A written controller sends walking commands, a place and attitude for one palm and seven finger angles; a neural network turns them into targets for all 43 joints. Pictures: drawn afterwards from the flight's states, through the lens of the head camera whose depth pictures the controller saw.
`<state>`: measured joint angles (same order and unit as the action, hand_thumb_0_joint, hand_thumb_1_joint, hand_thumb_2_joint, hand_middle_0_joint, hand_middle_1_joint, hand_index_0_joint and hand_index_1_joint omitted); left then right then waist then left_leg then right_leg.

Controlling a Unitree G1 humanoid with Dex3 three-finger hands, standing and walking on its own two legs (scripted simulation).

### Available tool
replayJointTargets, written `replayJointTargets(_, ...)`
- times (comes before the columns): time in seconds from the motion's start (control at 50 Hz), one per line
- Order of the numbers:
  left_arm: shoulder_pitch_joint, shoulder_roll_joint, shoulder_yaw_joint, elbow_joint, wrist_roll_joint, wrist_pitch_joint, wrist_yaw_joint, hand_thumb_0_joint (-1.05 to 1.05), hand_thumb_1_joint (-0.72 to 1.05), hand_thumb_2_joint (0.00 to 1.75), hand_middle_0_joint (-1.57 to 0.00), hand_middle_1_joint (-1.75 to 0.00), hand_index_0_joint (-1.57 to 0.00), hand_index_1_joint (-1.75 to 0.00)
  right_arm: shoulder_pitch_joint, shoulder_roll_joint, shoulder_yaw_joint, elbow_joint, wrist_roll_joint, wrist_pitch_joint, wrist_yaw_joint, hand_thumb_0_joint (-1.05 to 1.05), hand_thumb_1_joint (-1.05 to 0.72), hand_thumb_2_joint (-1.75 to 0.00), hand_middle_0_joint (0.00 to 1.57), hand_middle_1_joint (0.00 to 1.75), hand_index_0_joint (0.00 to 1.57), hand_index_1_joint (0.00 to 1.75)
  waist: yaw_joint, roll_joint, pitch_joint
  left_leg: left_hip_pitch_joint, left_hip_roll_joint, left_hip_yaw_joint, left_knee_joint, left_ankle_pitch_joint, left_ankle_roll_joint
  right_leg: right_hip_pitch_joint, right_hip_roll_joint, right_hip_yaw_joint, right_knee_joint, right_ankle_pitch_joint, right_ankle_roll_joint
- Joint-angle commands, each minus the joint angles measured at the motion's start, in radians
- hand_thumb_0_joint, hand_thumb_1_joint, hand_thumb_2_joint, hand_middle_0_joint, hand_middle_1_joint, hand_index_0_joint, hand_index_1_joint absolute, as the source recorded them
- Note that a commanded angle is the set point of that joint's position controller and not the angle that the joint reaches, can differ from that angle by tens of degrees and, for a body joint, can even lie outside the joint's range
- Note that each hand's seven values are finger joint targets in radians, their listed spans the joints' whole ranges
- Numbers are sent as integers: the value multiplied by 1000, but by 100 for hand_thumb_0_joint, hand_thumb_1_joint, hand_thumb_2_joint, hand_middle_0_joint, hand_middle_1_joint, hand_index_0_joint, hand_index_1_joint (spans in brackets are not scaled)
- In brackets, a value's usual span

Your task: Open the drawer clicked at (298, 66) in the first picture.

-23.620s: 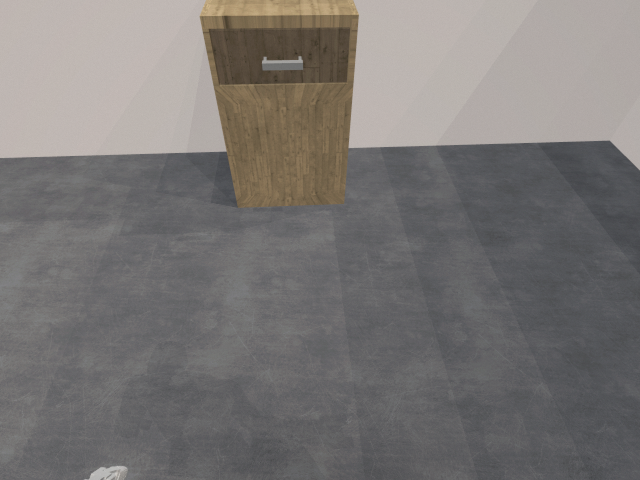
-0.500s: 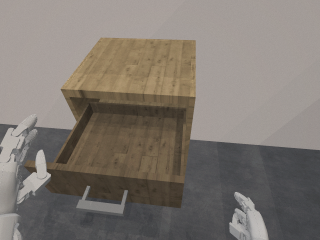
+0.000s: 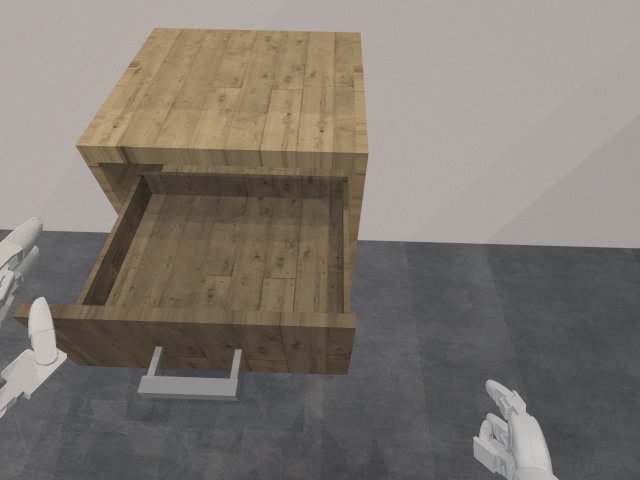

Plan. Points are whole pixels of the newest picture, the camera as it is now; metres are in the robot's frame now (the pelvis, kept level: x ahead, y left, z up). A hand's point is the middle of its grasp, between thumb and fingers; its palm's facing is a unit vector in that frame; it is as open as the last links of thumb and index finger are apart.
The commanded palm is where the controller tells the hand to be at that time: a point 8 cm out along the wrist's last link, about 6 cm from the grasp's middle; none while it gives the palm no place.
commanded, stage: step back with the hand held close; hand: left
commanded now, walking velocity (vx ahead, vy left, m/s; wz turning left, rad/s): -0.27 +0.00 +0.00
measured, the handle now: (194, 372) +0.27 +0.20 -0.08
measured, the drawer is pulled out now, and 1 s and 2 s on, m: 0.30 0.30 0.30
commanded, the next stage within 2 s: stop stepping back and stand still in 1.10 s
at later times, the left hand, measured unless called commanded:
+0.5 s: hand (19, 437) +0.14 +0.23 +0.16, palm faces +0.41 -0.81 -0.43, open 7.4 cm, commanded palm +0.07 +0.28 +0.18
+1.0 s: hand out of the picture +0.07 +0.22 +0.16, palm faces +0.36 -0.81 -0.46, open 7.4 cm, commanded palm -0.01 +0.26 +0.18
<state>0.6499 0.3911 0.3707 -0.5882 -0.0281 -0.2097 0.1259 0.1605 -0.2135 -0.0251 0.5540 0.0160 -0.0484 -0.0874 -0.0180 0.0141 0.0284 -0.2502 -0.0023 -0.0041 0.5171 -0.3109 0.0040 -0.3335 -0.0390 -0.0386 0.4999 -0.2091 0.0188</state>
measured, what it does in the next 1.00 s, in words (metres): walks backwards: left foot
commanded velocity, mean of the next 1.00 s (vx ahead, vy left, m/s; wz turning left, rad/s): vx -0.35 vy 0.00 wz -0.02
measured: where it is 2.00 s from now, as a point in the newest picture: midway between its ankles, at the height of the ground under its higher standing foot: outside the picture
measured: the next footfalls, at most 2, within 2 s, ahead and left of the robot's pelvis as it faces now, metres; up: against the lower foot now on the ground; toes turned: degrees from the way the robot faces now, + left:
left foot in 0.92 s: -0.07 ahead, +0.12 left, +0.00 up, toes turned +4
right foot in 1.16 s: -0.14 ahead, -0.17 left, +0.00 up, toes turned +8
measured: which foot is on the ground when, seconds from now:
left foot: down 0.00-0.74, up 0.76-0.90, down 0.92-1.00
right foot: down 0.00-0.92, up 0.94-1.00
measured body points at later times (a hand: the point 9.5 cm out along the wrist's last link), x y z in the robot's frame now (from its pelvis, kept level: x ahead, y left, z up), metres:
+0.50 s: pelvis -0.06 +0.00 -0.01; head -0.03 +0.01 +0.44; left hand +0.11 +0.27 +0.18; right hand +0.11 -0.24 -0.09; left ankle -0.03 +0.12 -0.74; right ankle +0.03 -0.13 -0.74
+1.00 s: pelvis -0.13 -0.02 -0.01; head -0.09 +0.00 +0.44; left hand +0.04 +0.26 +0.19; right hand +0.07 -0.25 -0.08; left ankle -0.11 +0.12 -0.74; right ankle -0.06 -0.13 -0.71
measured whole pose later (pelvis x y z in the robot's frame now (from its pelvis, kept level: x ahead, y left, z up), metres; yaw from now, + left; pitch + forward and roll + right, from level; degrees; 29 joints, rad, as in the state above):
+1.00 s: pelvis -0.13 -0.02 -0.01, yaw +3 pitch +2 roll +1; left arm 0.62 0.42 0.40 -0.65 -0.03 -0.25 0.15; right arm 0.15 -0.17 -0.03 0.60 -0.01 -0.14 -0.06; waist -0.02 -0.08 0.04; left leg -0.36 0.03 0.00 0.59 -0.25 -0.02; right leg -0.53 0.00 0.00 0.81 -0.38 0.02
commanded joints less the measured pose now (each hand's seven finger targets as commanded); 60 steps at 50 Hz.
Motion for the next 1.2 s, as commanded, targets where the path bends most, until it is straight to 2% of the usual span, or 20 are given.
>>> replayJointTargets(0.0, 29, 133, 129, -206, -8, -67, 39, 0, 90, 90, -20, -30, -20, -30, -89, -105, -34, -169, -8, -68, -10, 0, -90, -90, 20, 30, 20, 30, 21, 29, -172, -82, 108, -89, -72, 324, 29, 169, -68, 49, 13, 243, -35)
replayJointTargets(0.26, -36, 131, 118, -254, 16, -90, 81, 0, 90, 90, -20, -30, -20, -30, -56, -115, -29, -157, -34, -122, -16, 0, -90, -90, 20, 30, 20, 30, 8, 75, -109, -276, 120, -133, -104, -35, 53, 115, -46, 96, 13, -41, -37)
replayJointTargets(0.36, -30, 127, 118, -245, 24, -91, 97, 0, 90, 90, -20, -30, -20, -30, -23, -118, -33, -144, -49, -135, -17, 0, -90, -90, 20, 30, 20, 30, -3, 24, -112, -278, 88, -120, -29, -127, 41, 57, -71, 142, -45, -119, -64)
replayJointTargets(0.46, -30, 134, 123, -243, 21, -95, 105, 0, 90, 90, -20, -30, -20, -30, -20, -120, -36, -120, -54, -143, -16, 0, -90, -90, 20, 30, 20, 30, -5, -12, -133, -188, 75, -117, 27, -80, 32, -27, -110, 168, -105, -123, -88)
replayJointTargets(0.56, -17, 134, 135, -258, 26, -105, 103, 0, 90, 90, -20, -30, -20, -30, -52, -111, -30, -122, -55, -172, -17, 0, -90, -90, 20, 30, 20, 30, 11, 180, -149, -395, 222, -224, -168, 84, 83, 183, 17, 32, 208, -2, -22)
replayJointTargets(0.6, -11, 131, 133, -280, 13, -116, 86, 0, 90, 90, -20, -30, -20, -30, -43, -104, -34, -120, -53, -181, -10, 0, -90, -90, 20, 30, 20, 30, 18, 175, -178, -349, 252, -212, -137, 234, 89, 171, 17, 47, 267, -73, -22)
replayJointTargets(0.68, -33, 130, 114, -269, -14, -126, 48, 0, 90, 90, -20, -30, -20, -30, -36, -108, -32, -93, -29, -177, 12, 0, -90, -90, 20, 30, 20, 30, 12, 54, -180, -187, 171, -128, 51, 351, 44, 98, -79, 146, 54, 213, -79)
replayJointTargets(0.72, -56, 146, 114, -220, -22, -115, 39, 0, 90, 90, -20, -30, -20, -30, -31, -97, -46, -89, -8, -163, 24, 0, -90, -90, 20, 30, 20, 30, 5, -181, -191, -144, 3, -6, 281, -18, -14, -10, -280, 380, -171, 199, -164)
replayJointTargets(0.76, -53, 174, 141, -203, -20, -90, 48, 0, 90, 90, -20, -30, -20, -30, -54, -86, -47, -83, -14, -131, 30, 0, -90, -90, 20, 30, 20, 30, 26, -201, -184, -149, -25, -33, 591, -204, -14, -79, -381, 452, -282, 57, -255)
replayJointTargets(0.82, -5, 134, 130, -187, -2, -83, 44, 0, 90, 90, -20, -30, -20, -30, -78, -48, 3, -105, -21, -93, 18, 0, -90, -90, 20, 30, 20, 30, 10, -208, -139, -121, 12, -6, 235, -181, -1, -5, -221, 206, -160, 229, -143)
replayJointTargets(0.86, -13, 154, 125, -245, -1, -89, 39, 0, 90, 90, -20, -30, -20, -30, -64, -81, -8, -91, -25, -86, 6, 0, -90, -90, 20, 30, 20, 30, -11, -64, -126, -37, 34, 20, -171, 16, 11, 24, -148, 138, -47, 183, -67)
replayJointTargets(0.88, -33, 147, 111, -296, 2, -107, 38, 0, 90, 90, -20, -30, -20, -30, -70, -115, -27, -102, -32, -98, 6, 0, -90, -90, 20, 30, 20, 30, 2, 140, -118, -89, 203, -173, -253, 115, 78, 11, -55, 92, 117, 88, -18)
replayJointTargets(0.9, -46, 154, 118, -311, 15, -117, 47, 0, 90, 90, -20, -30, -20, -30, -70, -109, -39, -115, -39, -119, 12, 0, -90, -90, 20, 30, 20, 30, 3, 264, -134, -130, 356, -266, -233, 305, 138, -21, 9, 37, 309, -152, 7)
replayJointTargets(0.96, -8, 152, 140, -349, -21, -115, 43, 0, 90, 90, -20, -30, -20, -30, -40, -92, -59, -96, -36, -168, 23, 0, -90, -90, 20, 30, 20, 30, 5, 252, -207, -32, 363, -180, -131, 602, 165, -104, 25, 76, 514, -289, 2)
replayJointTargets(1.02, -41, 107, 88, -313, -19, -97, 33, 0, 90, 90, -20, -30, -20, -30, -27, -103, -49, -57, -25, -177, 43, 0, -90, -90, 20, 30, 20, 30, 17, 198, -149, 71, 334, -118, -71, 765, 122, -78, 19, 34, 295, -204, -4)
replayJointTargets(1.1, -108, 121, 88, -249, -15, -92, 13, 0, 90, 90, -20, -30, -20, -30, -65, -121, -31, -62, -18, -178, 50, 0, -90, -90, 20, 30, 20, 30, 27, 126, -91, -72, 296, -84, -9, 368, 73, 100, -9, 19, -20, 20, -1)
replayJointTargets(1.12, -136, 141, 99, -240, -13, -99, 8, 0, 90, 90, -20, -30, -20, -30, -76, -119, -29, -70, -14, -174, 51, 0, -90, -90, 20, 30, 20, 30, 27, 26, -67, -125, 230, -33, 61, 168, 40, 98, -57, 45, -112, 139, -12)
replayJointTargets(1.14, -156, 182, 122, -222, -9, -104, 9, 0, 90, 90, -20, -30, -20, -30, -71, -100, -25, -79, -11, -168, 48, 0, -90, -90, 20, 30, 20, 30, 10, -164, -50, -182, 99, 67, 204, -68, -16, 33, -197, 214, -187, 273, -71)
replayJointTargets(1.16, -133, 184, 121, -219, -17, -93, 9, 0, 90, 90, -20, -30, -20, -30, -50, -89, -40, -78, 4, -157, 53, 0, -90, -90, 20, 30, 20, 30, 23, -330, -139, -195, -16, 46, 489, -210, -38, -8, -362, 439, -285, 298, -175)
replayJointTargets(1.18, -104, 195, 127, -237, -17, -82, 17, 0, 90, 90, -20, -30, -20, -30, -60, -88, -44, -67, -5, -140, 52, 0, -90, -90, 20, 30, 20, 30, 17, -258, -207, -200, -9, -40, 647, -192, -32, 56, -366, 382, -253, 332, -191)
